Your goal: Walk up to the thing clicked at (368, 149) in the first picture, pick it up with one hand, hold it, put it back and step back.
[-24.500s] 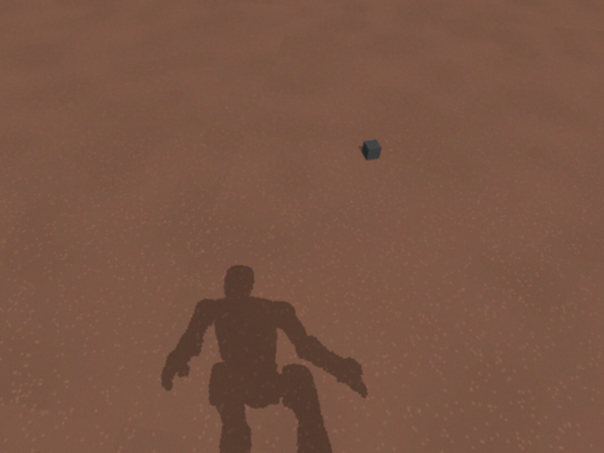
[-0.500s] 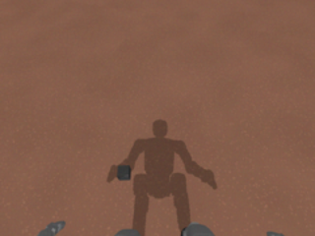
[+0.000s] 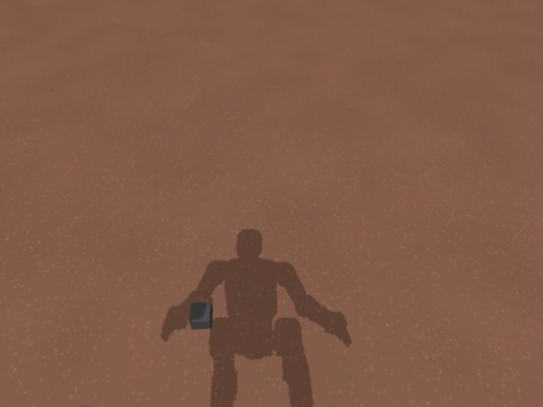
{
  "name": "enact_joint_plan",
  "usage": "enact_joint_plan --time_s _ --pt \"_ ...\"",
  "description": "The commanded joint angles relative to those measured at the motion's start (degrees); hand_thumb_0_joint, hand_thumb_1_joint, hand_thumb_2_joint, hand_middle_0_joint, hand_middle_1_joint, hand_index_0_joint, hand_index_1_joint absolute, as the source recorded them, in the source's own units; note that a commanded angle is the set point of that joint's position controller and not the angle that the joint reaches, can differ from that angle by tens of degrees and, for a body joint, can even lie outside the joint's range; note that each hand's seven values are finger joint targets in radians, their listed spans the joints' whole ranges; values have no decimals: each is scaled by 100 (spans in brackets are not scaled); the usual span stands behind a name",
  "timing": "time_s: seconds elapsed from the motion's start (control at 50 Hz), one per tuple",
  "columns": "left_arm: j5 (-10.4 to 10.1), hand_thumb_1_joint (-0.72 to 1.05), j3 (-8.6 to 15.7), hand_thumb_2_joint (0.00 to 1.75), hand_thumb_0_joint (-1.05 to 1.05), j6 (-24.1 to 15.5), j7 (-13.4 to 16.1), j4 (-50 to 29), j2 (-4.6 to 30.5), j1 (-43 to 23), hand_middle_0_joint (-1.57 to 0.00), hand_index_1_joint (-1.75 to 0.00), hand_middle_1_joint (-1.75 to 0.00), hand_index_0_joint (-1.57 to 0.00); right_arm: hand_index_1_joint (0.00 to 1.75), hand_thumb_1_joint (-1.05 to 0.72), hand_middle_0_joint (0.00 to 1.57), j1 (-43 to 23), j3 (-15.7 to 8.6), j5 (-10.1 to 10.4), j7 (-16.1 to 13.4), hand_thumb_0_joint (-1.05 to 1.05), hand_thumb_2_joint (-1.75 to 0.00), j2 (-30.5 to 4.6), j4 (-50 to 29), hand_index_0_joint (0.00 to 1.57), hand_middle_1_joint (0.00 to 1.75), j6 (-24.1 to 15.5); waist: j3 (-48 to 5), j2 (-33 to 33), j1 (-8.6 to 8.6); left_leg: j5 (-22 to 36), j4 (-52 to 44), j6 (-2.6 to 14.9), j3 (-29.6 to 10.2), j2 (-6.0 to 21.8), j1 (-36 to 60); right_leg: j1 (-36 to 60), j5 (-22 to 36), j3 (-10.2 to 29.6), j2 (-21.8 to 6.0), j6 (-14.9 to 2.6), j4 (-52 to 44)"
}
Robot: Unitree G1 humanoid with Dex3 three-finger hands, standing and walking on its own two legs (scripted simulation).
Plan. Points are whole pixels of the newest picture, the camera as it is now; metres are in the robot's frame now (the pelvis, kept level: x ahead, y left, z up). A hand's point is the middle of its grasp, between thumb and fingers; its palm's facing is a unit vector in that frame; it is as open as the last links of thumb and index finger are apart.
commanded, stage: walk up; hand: left
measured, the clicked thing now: (201, 315) +0.51 +0.24 -0.73
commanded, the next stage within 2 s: none
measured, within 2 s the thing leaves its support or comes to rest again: neither
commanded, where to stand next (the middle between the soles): +0.14 -0.02 m, yaw +3 degrees
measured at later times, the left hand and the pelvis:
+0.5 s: hand out of the picture +0.10 +0.24 -0.14, palm faces -0.04 -0.94 -0.35, open 7.4 cm; pelvis +0.03 -0.02 +0.01, yaw -1 degrees
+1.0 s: hand (125, 369) +0.20 +0.25 -0.16, palm faces -0.04 -0.93 -0.38, open 7.4 cm; pelvis +0.10 -0.01 -0.01, yaw +0 degrees
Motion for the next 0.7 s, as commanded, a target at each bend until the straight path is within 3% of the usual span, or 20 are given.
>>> enact_joint_plan --time_s 0.0,0.24,0.36,0.38,0.4,0.42,0.44,0.46,0.48,0.52,0.54,0.56,0.58,0.6,0.62,0.64,0.66,0.68 --pt "-22 90 255 90 0 -200 95 -263 1210 -285 -20 -30 -30 -20 30 -90 20 -311 -285 27 -53 0 -90 -1323 -374 20 30 -120 -397 225 -13 183 -1194 272 -682 618 -562 668 489 416 -371 -427 -439" --pt "5 90 250 90 0 -263 150 -124 1174 -221 -20 -30 -30 -20 30 -90 20 -378 -281 74 -37 0 -90 -1240 -205 20 30 -106 -1003 -113 -56 1235 -1049 213 -353 560 364 739 1348 569 -600 -419 -660" --pt "38 90 265 90 0 -242 164 -105 1184 -332 -20 -30 -30 -20 30 -90 20 -446 -271 43 -22 0 -90 -1213 -100 20 30 -70 -790 -221 -53 831 -1148 197 -364 513 254 568 658 731 -637 -412 -944" --pt "126 90 327 90 0 -264 53 -273 1295 -28 -20 -30 -30 -20 30 -90 20 162 -387 -61 74 0 -90 -1454 -236 20 30 -192 -1342 -61 -207 -1376 -1263 489 -482 443 546 669 -2026 520 -220 -560 -655" --pt "165 90 347 90 0 -247 2 -280 1269 -164 -20 -30 -30 -20 30 -90 20 256 -442 -113 104 0 -90 -1607 -182 20 30 -213 -845 289 -277 -2434 -1686 675 -933 705 539 -168 -2659 271 -22 -454 -268" --pt "176 90 376 90 0 -229 -32 -338 1236 -323 -20 -30 -30 -20 30 -90 20 336 -503 -131 106 0 -90 -1732 -180 20 30 -218 -399 617 -356 -2920 -2159 880 -1457 1163 606 -892 -2360 -88 181 -346 395" --pt "182 90 399 90 0 -224 -55 -486 1240 -441 -20 -30 -30 -20 30 -90 20 296 -564 -119 107 0 -90 -1880 -281 20 30 -225 120 1011 -385 -2954 -2671 1135 -2019 1778 227 -1268 -1766 -247 203 -246 1245" --pt "197 90 418 90 0 -260 -60 -620 1265 -474 -20 -30 -30 -20 30 -90 20 134 -576 -156 94 0 -90 -1858 -419 20 30 -275 524 719 -329 -2123 -2645 1253 -2081 1975 119 -1504 -1641 -131 0 -239 1382" --pt "174 90 408 90 0 -303 -79 -639 1183 -398 -20 -30 -30 -20 30 -90 20 39 -564 -162 76 0 -90 -1762 -478 20 30 -323 644 563 -238 -1106 -2375 1237 -1782 1870 223 -1401 -1469 -84 -136 -274 1213" --pt "126 90 413 90 0 -420 -135 -694 1102 -65 -20 -30 -30 -20 30 -90 20 31 -516 -171 97 0 -90 -1571 -621 20 30 -385 203 660 -88 556 -1605 1041 -1033 1384 699 -836 -1204 -294 -139 -340 275" --pt "126 90 431 90 0 -446 -157 -657 1076 209 -20 -30 -30 -20 30 -90 20 61 -507 -169 137 0 -90 -1558 -714 20 30 -384 -25 773 -46 665 -1298 929 -635 1106 506 -237 -887 -493 -12 -333 -167" --pt "116 90 486 90 0 -469 -121 -523 1022 713 -20 -30 -30 -20 30 -90 20 -133 -504 -136 162 0 -90 -1572 -807 20 30 -340 -215 857 237 1093 -644 753 -355 965 81 798 -421 -637 143 -373 -689" --pt "122 90 583 90 0 -489 -35 -321 1227 1307 -20 -30 -30 -20 30 -90 20 -111 -415 -77 161 0 -90 -1324 -884 20 30 -296 -487 231 479 1420 461 551 -39 603 -441 1829 -116 -465 190 -387 -957" --pt "174 90 722 90 0 -532 72 -258 1681 1670 -20 -30 -30 -20 30 -90 20 241 -280 16 141 0 -90 -909 -998 20 30 -272 -724 -997 477 117 1831 230 178 101 -1590 2646 -127 1318 -851 -549 -1283" --pt "161 90 759 90 0 -542 126 -463 2089 1493 -20 -30 -30 -20 30 -90 20 410 -284 4 87 0 -90 -957 -1044 20 30 -178 -705 -956 335 -1283 2327 174 -370 -325 -2134 2256 -928 3162 -1946 -1067 -1887" --pt "160 90 759 90 0 -513 128 -699 2234 1037 -20 -30 -30 -20 30 -90 20 591 -414 -36 22 0 -90 -1370 -936 20 30 -108 -404 -418 191 -1429 2706 229 -751 7 -1956 1525 -1717 3401 -2220 -1555 -1820" --pt "129 90 719 90 0 -507 121 -819 2042 884 -20 -30 -30 -20 30 -90 20 630 -462 -61 22 0 -90 -1444 -868 20 30 -121 -98 -274 118 -1226 2942 237 -807 155 -2017 1211 -1339 3003 -2095 -1687 -1712" --pt "86 90 652 90 0 -527 118 -884 1808 772 -20 -30 -30 -20 30 -90 20 664 -453 -14 50 0 -90 -1413 -826 20 30 -115 -34 -127 35 -929 2991 239 -1026 228 -2059 1174 -768 2255 -1754 -1504 -1638"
